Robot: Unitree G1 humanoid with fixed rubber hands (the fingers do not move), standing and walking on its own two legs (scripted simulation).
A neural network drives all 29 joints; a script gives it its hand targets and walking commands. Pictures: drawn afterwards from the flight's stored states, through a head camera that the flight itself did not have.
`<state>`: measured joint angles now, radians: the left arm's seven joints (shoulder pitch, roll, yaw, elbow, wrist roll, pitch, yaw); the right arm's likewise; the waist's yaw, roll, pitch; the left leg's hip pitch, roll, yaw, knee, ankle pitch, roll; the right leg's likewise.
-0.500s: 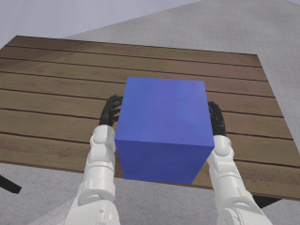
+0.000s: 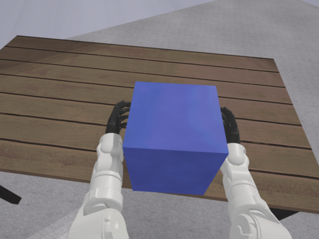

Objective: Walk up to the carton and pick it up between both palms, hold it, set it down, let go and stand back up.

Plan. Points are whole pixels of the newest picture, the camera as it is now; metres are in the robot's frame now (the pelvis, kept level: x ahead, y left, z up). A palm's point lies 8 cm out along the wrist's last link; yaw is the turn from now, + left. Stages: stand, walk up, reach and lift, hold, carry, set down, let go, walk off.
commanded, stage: set down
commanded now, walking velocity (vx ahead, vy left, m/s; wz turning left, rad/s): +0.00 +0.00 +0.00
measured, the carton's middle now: (171, 141) +0.38 +0.00 +0.01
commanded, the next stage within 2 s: none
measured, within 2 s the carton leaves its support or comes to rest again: neither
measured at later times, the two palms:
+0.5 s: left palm (89, 128) +0.38 +0.22 +0.06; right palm (236, 128) +0.40 -0.17 +0.06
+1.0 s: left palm (87, 112) +0.39 +0.21 +0.12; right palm (246, 114) +0.40 -0.18 +0.11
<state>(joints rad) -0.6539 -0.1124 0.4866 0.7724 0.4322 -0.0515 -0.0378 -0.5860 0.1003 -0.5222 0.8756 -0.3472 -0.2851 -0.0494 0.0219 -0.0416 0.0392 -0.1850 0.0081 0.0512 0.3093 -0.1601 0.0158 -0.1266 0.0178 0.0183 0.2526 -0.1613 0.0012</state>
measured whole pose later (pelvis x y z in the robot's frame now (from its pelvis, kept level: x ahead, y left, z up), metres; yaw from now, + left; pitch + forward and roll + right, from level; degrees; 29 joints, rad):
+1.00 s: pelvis -0.05 +0.00 -0.02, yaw +1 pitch +14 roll -2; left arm -0.94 0.31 -0.09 1.01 -0.28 0.07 0.08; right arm -0.94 -0.29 -0.01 1.14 0.36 0.03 -0.01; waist 0.01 -0.02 -0.19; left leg -0.60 0.02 0.01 0.51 -0.15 0.01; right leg -0.52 0.03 -0.02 0.45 -0.16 -0.01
